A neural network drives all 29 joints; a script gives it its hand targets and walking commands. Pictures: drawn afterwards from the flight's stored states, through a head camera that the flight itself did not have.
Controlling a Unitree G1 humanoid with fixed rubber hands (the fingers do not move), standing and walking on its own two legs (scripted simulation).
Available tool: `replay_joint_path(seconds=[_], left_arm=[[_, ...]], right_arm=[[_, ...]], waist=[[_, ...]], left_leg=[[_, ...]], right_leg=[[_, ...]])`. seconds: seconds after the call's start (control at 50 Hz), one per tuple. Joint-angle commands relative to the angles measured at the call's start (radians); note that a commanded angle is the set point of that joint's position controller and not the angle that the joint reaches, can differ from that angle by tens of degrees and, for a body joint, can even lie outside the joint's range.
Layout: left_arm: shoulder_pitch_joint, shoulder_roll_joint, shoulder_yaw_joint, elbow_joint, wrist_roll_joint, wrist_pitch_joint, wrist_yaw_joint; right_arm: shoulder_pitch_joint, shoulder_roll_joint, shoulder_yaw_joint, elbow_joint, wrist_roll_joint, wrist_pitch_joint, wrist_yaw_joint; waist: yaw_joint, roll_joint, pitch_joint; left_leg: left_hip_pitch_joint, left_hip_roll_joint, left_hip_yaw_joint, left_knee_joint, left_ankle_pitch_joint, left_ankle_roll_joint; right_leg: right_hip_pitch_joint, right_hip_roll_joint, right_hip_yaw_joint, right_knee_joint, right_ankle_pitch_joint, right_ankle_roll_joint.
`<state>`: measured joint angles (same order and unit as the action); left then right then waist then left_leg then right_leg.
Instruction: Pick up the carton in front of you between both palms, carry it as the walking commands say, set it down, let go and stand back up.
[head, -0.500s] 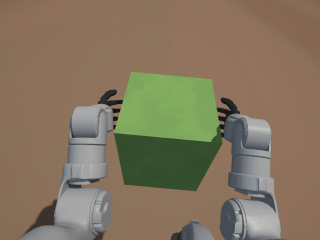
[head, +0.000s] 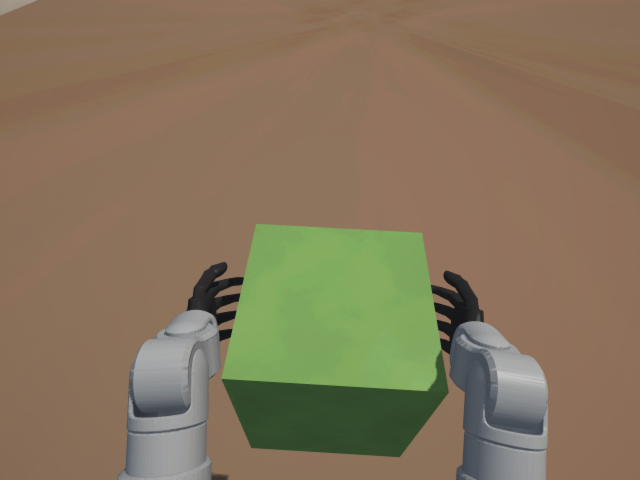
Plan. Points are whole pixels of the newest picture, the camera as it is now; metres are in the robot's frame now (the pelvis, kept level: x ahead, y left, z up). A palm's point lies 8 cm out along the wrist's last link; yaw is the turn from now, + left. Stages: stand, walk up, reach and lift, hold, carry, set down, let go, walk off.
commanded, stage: carry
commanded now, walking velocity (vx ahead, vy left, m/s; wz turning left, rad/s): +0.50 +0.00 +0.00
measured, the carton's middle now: (331, 346) +0.29 +0.00 +0.02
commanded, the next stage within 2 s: none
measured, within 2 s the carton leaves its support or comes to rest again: neither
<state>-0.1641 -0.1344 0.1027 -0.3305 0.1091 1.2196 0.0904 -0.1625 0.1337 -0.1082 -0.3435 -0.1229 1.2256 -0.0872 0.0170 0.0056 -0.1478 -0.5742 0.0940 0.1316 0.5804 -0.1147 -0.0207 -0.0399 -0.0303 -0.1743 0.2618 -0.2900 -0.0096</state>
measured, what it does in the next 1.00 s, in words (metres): walks ahead: left foot, then right foot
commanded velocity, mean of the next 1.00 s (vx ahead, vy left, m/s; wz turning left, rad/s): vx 0.36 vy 0.00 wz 0.00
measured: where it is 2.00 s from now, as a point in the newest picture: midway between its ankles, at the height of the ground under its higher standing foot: (328, 361)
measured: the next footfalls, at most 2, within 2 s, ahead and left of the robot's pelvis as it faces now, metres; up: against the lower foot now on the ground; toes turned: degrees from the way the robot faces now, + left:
left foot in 0.10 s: +0.25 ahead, +0.13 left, +0.00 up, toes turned +10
right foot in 0.58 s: +0.54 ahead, -0.11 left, +0.00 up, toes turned -13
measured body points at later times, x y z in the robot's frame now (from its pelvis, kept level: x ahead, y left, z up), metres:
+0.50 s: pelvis +0.31 +0.02 +0.00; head +0.28 +0.03 +0.45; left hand +0.59 +0.16 +0.09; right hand +0.57 -0.14 +0.09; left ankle +0.22 +0.12 -0.74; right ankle +0.44 -0.12 -0.71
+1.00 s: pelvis +0.62 +0.00 -0.01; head +0.61 +0.00 +0.44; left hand +0.90 +0.15 +0.08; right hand +0.90 -0.15 +0.08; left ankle +0.75 +0.10 -0.74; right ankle +0.50 -0.10 -0.74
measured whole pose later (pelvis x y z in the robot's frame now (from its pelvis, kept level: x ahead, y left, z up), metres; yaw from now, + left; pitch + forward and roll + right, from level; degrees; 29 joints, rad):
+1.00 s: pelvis +0.62 +0.00 -0.01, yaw -1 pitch +3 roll +0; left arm -0.16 -0.13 0.10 -0.38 0.11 1.21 0.08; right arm -0.17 0.13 -0.10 -0.39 -0.13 1.22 -0.09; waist 0.01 0.01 -0.09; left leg -0.45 0.06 0.21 0.41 0.08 -0.01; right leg -0.05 -0.07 -0.21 0.42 -0.40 0.03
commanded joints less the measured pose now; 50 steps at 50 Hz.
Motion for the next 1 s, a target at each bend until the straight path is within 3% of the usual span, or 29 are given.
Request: replay_joint_path(seconds=[0.0,0.04,0.08,0.1,0.12,0.14,0.16,0.18,0.2,0.24,0.28,0.32,0.42,0.5,0.54,0.56,0.58,0.6,0.62,0.64,0.68,0.7,0.74,0.82,0.88,0.92,0.96,0.98], left_arm=[[-0.459,-0.853,-0.682,-0.034,-0.403,0.022,-0.266],[-0.466,-0.834,-0.678,-0.011,-0.397,0.034,-0.265],[-0.478,-0.820,-0.676,0.006,-0.393,0.043,-0.263],[-0.499,-0.812,-0.677,0.004,-0.396,0.050,-0.262],[-0.538,-0.834,-0.695,-0.017,-0.407,0.057,-0.262],[-0.553,-0.861,-0.696,0.000,-0.416,0.052,-0.266],[-0.554,-0.901,-0.702,0.015,-0.423,0.041,-0.270],[-0.546,-0.933,-0.702,0.022,-0.423,0.027,-0.273],[-0.542,-0.958,-0.703,0.020,-0.422,0.013,-0.274],[-0.542,-0.980,-0.719,0.001,-0.412,-0.011,-0.267],[-0.512,-0.997,-0.725,-0.005,-0.400,-0.029,-0.256],[-0.478,-0.985,-0.724,-0.022,-0.385,-0.038,-0.245],[-0.442,-0.919,-0.722,-0.077,-0.385,-0.023,-0.234],[-0.425,-0.854,-0.702,-0.072,-0.390,0.010,-0.241],[-0.422,-0.835,-0.688,-0.049,-0.391,0.023,-0.248],[-0.421,-0.829,-0.680,-0.030,-0.394,0.027,-0.251],[-0.403,-0.823,-0.667,-0.008,-0.387,0.028,-0.253],[-0.405,-0.823,-0.653,0.024,-0.374,0.019,-0.256],[-0.398,-0.852,-0.653,0.030,-0.382,0.015,-0.257],[-0.425,-0.884,-0.665,0.005,-0.395,0.011,-0.260],[-0.480,-0.955,-0.693,-0.032,-0.416,-0.008,-0.268],[-0.505,-0.974,-0.704,-0.051,-0.425,-0.017,-0.272],[-0.515,-0.981,-0.713,-0.074,-0.441,-0.027,-0.277],[-0.470,-0.933,-0.718,-0.114,-0.452,-0.027,-0.283],[-0.411,-0.887,-0.701,-0.108,-0.429,-0.013,-0.276],[-0.383,-0.867,-0.689,-0.091,-0.406,-0.003,-0.270],[-0.385,-0.850,-0.679,-0.072,-0.390,0.006,-0.267],[-0.388,-0.838,-0.676,-0.060,-0.382,0.010,-0.266]], right_arm=[[-0.459,0.866,0.699,-0.017,0.394,0.017,0.243],[-0.456,0.844,0.681,0.011,0.391,0.029,0.247],[-0.440,0.830,0.659,0.050,0.388,0.036,0.249],[-0.439,0.819,0.645,0.072,0.377,0.034,0.251],[-0.442,0.833,0.641,0.103,0.369,0.025,0.253],[-0.439,0.868,0.641,0.102,0.386,0.022,0.255],[-0.464,0.905,0.651,0.078,0.403,0.014,0.256],[-0.485,0.942,0.666,0.058,0.415,0.005,0.260],[-0.507,0.971,0.683,0.038,0.426,-0.006,0.264],[-0.533,1.002,0.711,0.016,0.444,-0.027,0.273],[-0.515,0.995,0.722,0.004,0.456,-0.038,0.280],[-0.494,0.974,0.731,-0.016,0.462,-0.043,0.283],[-0.455,0.899,0.726,-0.064,0.454,-0.030,0.274],[-0.413,0.845,0.703,-0.039,0.418,-0.003,0.260],[-0.421,0.828,0.699,-0.025,0.409,0.009,0.256],[-0.415,0.822,0.699,-0.016,0.405,0.014,0.254],[-0.436,0.806,0.696,-0.019,0.407,0.020,0.253],[-0.483,0.828,0.716,-0.052,0.422,0.032,0.253],[-0.501,0.838,0.718,-0.039,0.426,0.031,0.257],[-0.502,0.878,0.722,-0.018,0.431,0.021,0.261],[-0.508,0.933,0.726,-0.026,0.432,-0.004,0.263],[-0.515,0.950,0.735,-0.037,0.429,-0.015,0.261],[-0.507,0.983,0.744,-0.045,0.424,-0.031,0.251],[-0.446,0.955,0.741,-0.075,0.398,-0.042,0.228],[-0.419,0.910,0.735,-0.092,0.396,-0.024,0.225],[-0.406,0.886,0.730,-0.081,0.400,-0.008,0.232],[-0.397,0.866,0.721,-0.066,0.401,0.003,0.244],[-0.402,0.851,0.713,-0.056,0.402,0.011,0.250]], waist=[[0.003,-0.156,-0.084],[-0.001,-0.150,-0.063],[-0.022,-0.091,-0.135],[-0.042,0.054,-0.175],[-0.056,0.330,-0.259],[-0.046,0.294,-0.238],[-0.043,0.198,-0.242],[-0.040,0.093,-0.259],[-0.035,0.037,-0.240],[-0.028,0.092,-0.236],[-0.028,0.128,-0.220],[-0.030,0.123,-0.200],[-0.039,0.122,-0.136],[-0.042,0.139,-0.085],[-0.029,0.119,-0.093],[-0.019,0.079,-0.142],[0.011,-0.038,-0.206],[0.019,-0.314,-0.281],[0.015,-0.324,-0.241],[0.008,-0.230,-0.248],[0.000,-0.064,-0.249],[-0.003,-0.071,-0.244],[-0.004,-0.119,-0.228],[-0.008,-0.159,-0.190],[-0.003,-0.183,-0.172],[-0.001,-0.175,-0.166],[-0.017,-0.116,-0.152],[-0.021,-0.089,-0.171]], left_leg=[[0.069,-0.020,0.053,-0.070,0.084,0.013],[0.156,-0.036,0.092,-0.109,0.050,0.025],[0.457,-0.076,0.131,-0.112,-0.070,0.036],[0.633,0.092,-0.153,-0.207,-0.233,0.087],[0.817,0.299,-0.557,-0.319,-0.260,0.221],[0.812,0.322,-0.626,-0.363,-0.078,0.235],[0.768,0.305,-0.531,-0.329,0.017,0.225],[0.713,0.291,-0.457,-0.314,0.015,0.201],[0.634,0.269,-0.378,-0.341,-0.006,0.165],[0.543,0.227,-0.252,-0.401,-0.129,0.130],[0.513,0.209,-0.187,-0.445,-0.187,0.139],[0.534,0.208,-0.156,-0.467,-0.169,0.158],[0.584,0.172,-0.057,-0.448,-0.003,0.142],[0.617,0.161,-0.010,-0.376,0.110,0.115],[0.581,0.135,0.039,-0.233,0.187,0.092],[0.491,0.095,0.091,-0.070,0.245,0.069],[0.323,0.053,0.107,0.158,0.115,0.026],[0.029,-0.056,0.078,0.458,-0.118,-0.022],[-0.148,-0.091,-0.024,0.596,-0.377,-0.004],[-0.177,-0.031,-0.089,0.671,-0.372,0.023],[-0.141,0.036,-0.127,0.600,-0.259,0.039],[-0.097,0.051,-0.126,0.527,-0.207,0.036],[-0.044,0.035,-0.078,0.421,-0.149,0.022],[0.009,-0.011,0.006,0.139,-0.079,-0.002],[0.087,-0.054,0.061,-0.005,0.054,0.000],[0.169,-0.064,0.079,-0.098,0.154,0.000],[0.357,-0.070,0.107,-0.259,0.323,-0.005],[0.509,-0.003,0.057,-0.250,0.460,-0.002]], right_leg=[[0.044,-0.210,0.088,-0.064,0.330,-0.077],[0.023,-0.207,0.064,0.008,0.362,-0.060],[-0.110,-0.144,-0.022,0.270,0.441,-0.018],[-0.308,-0.079,-0.043,0.509,0.313,0.033],[-0.554,0.020,-0.014,0.806,0.010,0.069],[-0.673,0.024,0.093,0.940,-0.204,0.042],[-0.683,-0.030,0.145,0.999,-0.192,0.016],[-0.672,-0.073,0.172,0.985,-0.137,0.003],[-0.638,-0.104,0.183,0.912,-0.076,-0.001],[-0.569,-0.105,0.151,0.789,0.001,0.005],[-0.554,-0.100,0.117,0.676,0.047,0.018],[-0.580,-0.097,0.090,0.548,0.091,0.034],[-0.558,-0.071,0.020,0.314,0.230,0.033],[-0.479,-0.056,-0.024,0.211,0.252,0.015],[-0.327,-0.014,-0.084,0.153,0.189,0.000],[-0.130,0.008,-0.099,0.162,0.128,-0.010],[0.072,-0.126,0.109,0.113,0.013,-0.038],[0.291,-0.359,0.547,0.012,-0.071,-0.176],[0.318,-0.399,0.669,-0.044,0.115,-0.213],[0.297,-0.382,0.560,-0.006,0.240,-0.202],[0.181,-0.344,0.410,-0.005,0.273,-0.143],[0.124,-0.325,0.340,-0.035,0.221,-0.112],[0.067,-0.295,0.236,-0.074,0.211,-0.101],[0.071,-0.235,0.063,-0.020,0.529,-0.093],[0.074,-0.211,-0.005,0.031,0.692,-0.064],[0.074,-0.193,-0.030,0.094,0.676,-0.039],[0.004,-0.150,-0.071,0.220,0.582,0.013],[-0.091,-0.139,-0.066,0.285,0.482,0.041]])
